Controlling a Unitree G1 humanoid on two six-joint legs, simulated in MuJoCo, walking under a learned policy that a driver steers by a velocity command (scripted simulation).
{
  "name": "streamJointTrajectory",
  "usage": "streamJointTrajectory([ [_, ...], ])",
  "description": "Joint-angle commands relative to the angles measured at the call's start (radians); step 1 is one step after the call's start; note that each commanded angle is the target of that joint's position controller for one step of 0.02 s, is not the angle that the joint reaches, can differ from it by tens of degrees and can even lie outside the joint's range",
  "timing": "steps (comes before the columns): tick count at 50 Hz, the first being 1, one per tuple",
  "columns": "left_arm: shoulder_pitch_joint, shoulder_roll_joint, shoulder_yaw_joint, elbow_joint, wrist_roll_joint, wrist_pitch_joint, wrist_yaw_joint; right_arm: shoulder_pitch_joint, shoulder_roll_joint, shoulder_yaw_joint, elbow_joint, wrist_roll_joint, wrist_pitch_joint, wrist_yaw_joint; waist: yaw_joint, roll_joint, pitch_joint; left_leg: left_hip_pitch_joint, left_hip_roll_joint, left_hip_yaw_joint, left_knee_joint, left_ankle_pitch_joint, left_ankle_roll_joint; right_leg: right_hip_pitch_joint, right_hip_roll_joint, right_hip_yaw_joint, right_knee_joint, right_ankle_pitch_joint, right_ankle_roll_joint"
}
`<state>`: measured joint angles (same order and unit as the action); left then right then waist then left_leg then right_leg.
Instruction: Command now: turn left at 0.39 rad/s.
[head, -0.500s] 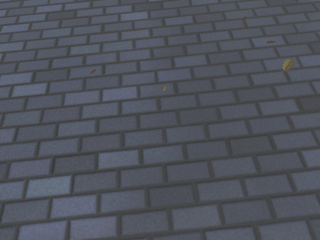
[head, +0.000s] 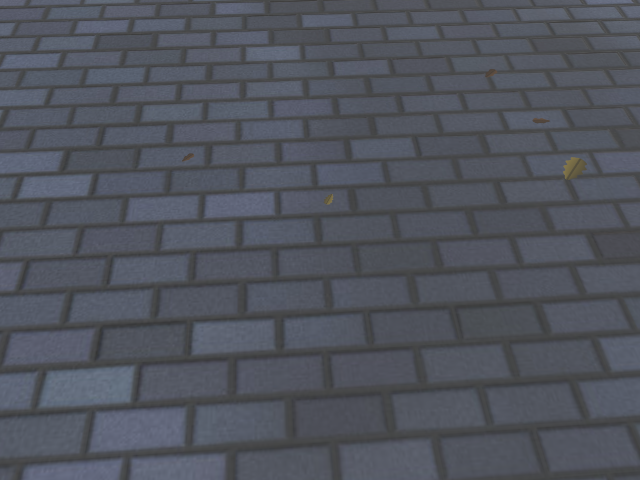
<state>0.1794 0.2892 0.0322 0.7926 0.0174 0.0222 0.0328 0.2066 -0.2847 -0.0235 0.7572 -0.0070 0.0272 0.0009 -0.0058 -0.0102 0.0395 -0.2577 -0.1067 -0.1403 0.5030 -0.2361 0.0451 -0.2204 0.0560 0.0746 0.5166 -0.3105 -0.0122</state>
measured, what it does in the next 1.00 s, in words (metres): walks ahead: right foot, then left foot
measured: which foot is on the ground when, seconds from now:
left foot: down 0.00-0.06, up 0.08-0.38, down 0.40-0.88, up 0.90-1.00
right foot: up 0.00-0.00, down 0.02-0.40, up 0.42-0.88, down 0.90-1.00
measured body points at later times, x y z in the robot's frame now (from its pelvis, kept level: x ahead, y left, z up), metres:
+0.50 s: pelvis +0.03 +0.04 +0.00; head +0.04 +0.07 +0.45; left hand +0.02 +0.34 -0.13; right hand +0.24 -0.18 -0.09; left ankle -0.02 +0.10 -0.74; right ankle +0.01 -0.10 -0.68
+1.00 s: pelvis +0.28 +0.08 -0.02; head +0.32 +0.08 +0.43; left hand +0.37 +0.36 -0.14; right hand +0.35 -0.17 -0.15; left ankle +0.10 +0.17 -0.62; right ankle +0.35 +0.05 -0.74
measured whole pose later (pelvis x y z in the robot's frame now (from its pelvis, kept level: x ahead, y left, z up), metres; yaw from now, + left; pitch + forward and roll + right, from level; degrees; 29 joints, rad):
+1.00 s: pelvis +0.28 +0.08 -0.02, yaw +5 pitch +0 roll +0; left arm 0.20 0.29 0.05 0.80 0.01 -0.02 -0.03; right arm 0.32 -0.25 0.00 0.86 -0.03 -0.07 0.00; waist -0.01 0.00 0.07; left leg -0.27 -0.01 0.01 1.25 -0.36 0.05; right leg -0.38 0.13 -0.06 0.57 -0.20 -0.14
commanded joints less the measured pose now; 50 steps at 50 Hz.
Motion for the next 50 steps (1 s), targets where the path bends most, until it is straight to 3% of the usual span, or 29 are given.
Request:
streamJointTrajectory([
  [1,0.068,0.082,0.020,-0.054,0.001,-0.018,0.011,-0.055,-0.172,-0.058,-0.080,-0.001,0.001,0.000,0.044,0.120,-0.076,0.017,0.232,-0.321,-0.068,0.359,0.114,-0.001,-0.021,0.005,-0.018,-0.007,-0.025],
  [2,0.077,0.110,0.025,-0.058,0.005,-0.022,0.016,-0.075,-0.156,-0.057,-0.097,0.004,0.004,0.004,0.047,0.064,-0.078,-0.047,0.181,-0.274,-0.017,0.310,0.077,0.044,-0.074,0.067,-0.088,0.007,-0.049],
  [3,0.072,0.173,0.042,-0.059,0.008,-0.020,0.018,-0.084,-0.135,-0.055,-0.118,0.012,0.006,0.008,0.029,-0.076,-0.058,-0.145,0.074,-0.145,0.093,0.162,0.022,0.090,-0.174,0.188,-0.167,0.104,-0.103],
  [4,0.091,0.209,0.053,-0.055,0.013,-0.015,0.015,-0.062,-0.127,-0.053,-0.116,0.003,0.008,0.004,0.037,-0.189,-0.054,-0.240,-0.028,0.007,0.250,-0.103,-0.013,0.161,-0.339,0.320,-0.215,0.360,-0.196],
  [5,0.081,0.177,0.044,-0.070,0.007,-0.015,0.014,-0.036,-0.145,-0.063,-0.099,-0.015,0.012,-0.002,0.037,-0.193,-0.062,-0.281,-0.015,0.075,0.475,-0.372,-0.021,0.167,-0.448,0.352,-0.204,0.602,-0.284],
  [6,0.070,0.139,0.032,-0.084,0.003,-0.014,0.012,-0.019,-0.156,-0.070,-0.083,-0.020,0.016,-0.001,0.020,-0.079,-0.060,-0.270,0.023,0.071,0.589,-0.367,-0.031,0.142,-0.437,0.289,-0.191,0.688,-0.298],
  [7,0.037,0.119,0.026,-0.088,0.004,-0.013,0.013,-0.013,-0.144,-0.071,-0.077,-0.014,0.022,0.005,-0.002,-0.037,-0.049,-0.253,0.048,0.063,0.610,-0.317,-0.039,0.125,-0.389,0.206,-0.179,0.673,-0.264],
  [10,0.025,0.140,0.030,-0.086,0.017,-0.010,0.013,-0.037,-0.118,-0.059,-0.090,0.000,0.039,0.036,0.015,-0.134,-0.039,-0.245,0.055,0.119,0.494,-0.240,-0.067,0.174,-0.274,0.044,-0.158,0.635,-0.185],
  [12,0.084,0.161,0.039,-0.075,0.019,-0.011,0.002,-0.089,-0.116,-0.052,-0.117,-0.001,0.044,0.053,0.062,-0.158,-0.061,-0.224,0.074,0.143,0.394,-0.227,-0.062,0.203,-0.292,0.047,-0.204,0.337,-0.185],
  [15,0.111,0.201,0.054,-0.064,0.023,-0.020,-0.013,-0.170,-0.117,-0.046,-0.158,-0.009,0.045,0.070,0.091,-0.160,-0.016,-0.173,0.086,0.175,0.247,-0.238,-0.034,0.159,-0.326,0.071,-0.279,-0.039,-0.182],
  [17,0.104,0.216,0.062,-0.061,0.022,-0.027,-0.023,-0.158,-0.117,-0.045,-0.160,-0.009,0.037,0.069,0.073,-0.149,0.005,-0.088,0.074,0.210,0.144,-0.232,-0.008,0.102,-0.334,0.046,-0.281,-0.091,-0.167],
  [19,0.072,0.211,0.063,-0.060,0.007,-0.029,-0.027,-0.048,-0.102,-0.043,-0.121,-0.018,0.019,0.060,-0.001,-0.104,0.002,0.118,0.037,0.250,-0.034,-0.121,0.021,-0.022,-0.301,-0.042,-0.179,-0.080,-0.129],
  [20,0.067,0.177,0.054,-0.063,0.008,-0.031,-0.027,0.080,-0.127,-0.055,-0.068,-0.025,0.006,0.050,-0.051,-0.028,-0.038,0.293,0.025,0.207,-0.089,-0.141,0.041,-0.133,-0.252,-0.109,-0.025,-0.093,-0.098],
  [21,0.048,0.088,0.026,-0.090,0.020,-0.032,-0.034,0.217,-0.202,-0.075,-0.039,-0.037,-0.009,0.038,-0.108,0.226,-0.080,0.446,0.261,-0.146,-0.248,-0.367,0.089,-0.326,-0.152,-0.237,0.327,-0.205,-0.043],
  [22,-0.038,0.069,0.017,-0.159,0.037,-0.034,-0.040,0.242,-0.296,-0.090,-0.063,-0.021,-0.021,0.033,-0.118,0.315,-0.013,0.428,0.475,-0.592,-0.377,-0.490,0.213,-0.615,-0.023,-0.170,0.494,-0.316,-0.017],
  [23,-0.059,0.136,0.033,-0.153,0.047,-0.036,-0.049,0.228,-0.226,-0.077,-0.050,-0.012,-0.022,0.025,-0.109,0.149,0.059,0.366,0.475,-0.501,-0.354,-0.426,0.247,-0.626,-0.111,-0.065,0.558,-0.235,-0.021],
  [25,0.007,0.128,0.032,-0.096,0.008,-0.055,-0.074,0.135,-0.141,-0.046,-0.053,-0.017,-0.041,0.015,-0.029,0.094,0.094,0.291,0.359,-0.271,-0.358,-0.159,0.187,-0.535,-0.154,-0.064,0.506,-0.036,-0.021],
  [27,0.072,0.125,0.032,-0.037,0.021,-0.046,-0.081,0.098,-0.117,-0.034,-0.053,-0.020,-0.064,0.005,-0.003,0.097,0.033,0.312,0.281,-0.106,-0.356,0.152,0.135,-0.462,-0.148,-0.096,0.530,0.062,-0.012],
  [29,0.067,0.109,0.027,-0.033,0.013,-0.037,-0.087,0.143,-0.127,-0.036,-0.025,-0.012,-0.082,0.010,-0.002,0.098,0.019,0.314,0.285,-0.024,-0.337,0.385,0.131,-0.466,-0.138,-0.094,0.556,0.096,-0.009],
  [32,-0.008,0.089,0.025,-0.047,0.003,-0.033,-0.089,0.203,-0.115,-0.032,0.013,-0.018,-0.091,0.008,-0.031,0.075,0.062,0.323,0.289,0.060,-0.362,0.423,0.116,-0.550,-0.096,-0.043,0.542,0.135,-0.013],
  [39,-0.174,0.020,-0.010,-0.109,0.019,-0.041,-0.103,0.220,-0.088,-0.013,0.086,-0.015,-0.109,-0.012,-0.048,0.074,0.115,0.314,0.302,0.205,-0.387,0.641,0.081,-0.443,-0.060,-0.170,0.186,0.246,-0.052],
  [41,-0.133,0.030,-0.008,-0.106,0.014,-0.042,-0.096,0.216,-0.113,-0.015,0.106,-0.018,-0.111,-0.022,-0.016,0.092,0.063,0.368,0.312,0.241,-0.279,0.986,0.057,-0.330,-0.008,-0.219,0.128,0.200,-0.097],
  [43,0.034,0.071,0.009,-0.060,0.013,-0.046,-0.086,0.195,-0.150,-0.023,0.112,-0.030,-0.100,-0.036,0.064,0.124,-0.049,0.405,0.324,0.264,-0.020,1.230,0.040,-0.167,0.048,-0.229,0.109,0.113,-0.141],
  [44,0.174,0.101,0.025,-0.018,0.014,-0.053,-0.079,0.184,-0.167,-0.027,0.108,-0.032,-0.093,-0.037,0.120,0.124,-0.128,0.349,0.324,0.271,0.176,1.162,0.040,0.000,0.066,-0.200,0.060,0.101,-0.168],
  [45,0.312,0.147,0.048,0.019,0.026,-0.056,-0.065,0.161,-0.169,-0.025,0.090,-0.027,-0.094,-0.033,0.193,0.069,-0.197,0.178,0.288,0.296,0.442,0.902,0.036,0.225,-0.002,-0.085,-0.014,0.053,-0.213],
  [46,0.324,0.260,0.080,0.009,0.034,-0.048,-0.049,0.210,-0.047,0.001,0.040,-0.011,-0.106,-0.010,0.123,-0.171,-0.276,-0.214,0.112,0.293,0.845,0.040,-0.007,0.501,-0.307,0.411,-0.051,-0.032,-0.356],
  [47,0.285,0.256,0.084,0.002,-0.007,-0.046,-0.056,0.164,-0.102,-0.012,0.015,-0.019,-0.115,-0.003,0.119,-0.117,-0.337,-0.393,0.021,0.095,1.016,-0.256,-0.003,0.541,-0.389,0.761,-0.200,-0.017,-0.438],
  [48,0.218,0.223,0.081,0.006,-0.019,-0.044,-0.052,0.088,-0.116,-0.011,-0.009,-0.020,-0.126,0.002,0.095,-0.039,-0.181,-0.456,0.100,0.038,0.967,-0.139,0.009,0.411,-0.357,0.597,-0.238,-0.023,-0.394],
  [50,0.137,0.136,0.061,0.000,-0.012,-0.050,-0.049,0.070,-0.109,-0.008,-0.008,-0.023,-0.132,0.003,0.024,0.068,-0.016,-0.381,0.173,0.070,0.801,-0.062,0.001,0.147,-0.277,0.397,-0.285,0.157,-0.318],
])
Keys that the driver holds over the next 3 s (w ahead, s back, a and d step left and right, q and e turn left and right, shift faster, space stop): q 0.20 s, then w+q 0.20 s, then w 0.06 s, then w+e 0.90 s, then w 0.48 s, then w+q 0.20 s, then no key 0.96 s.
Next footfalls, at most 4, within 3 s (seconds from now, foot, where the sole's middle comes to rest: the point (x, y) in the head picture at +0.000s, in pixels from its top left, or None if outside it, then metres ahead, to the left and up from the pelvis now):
0.02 right None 0.03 -0.11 -0.77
0.40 left None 0.01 0.12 -0.77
0.90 right None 0.39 0.05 -0.77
1.42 left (237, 375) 0.72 0.21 -0.77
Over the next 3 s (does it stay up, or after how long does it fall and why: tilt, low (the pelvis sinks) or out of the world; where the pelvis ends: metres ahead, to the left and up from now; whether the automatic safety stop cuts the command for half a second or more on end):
stays up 1.00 0.01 0.01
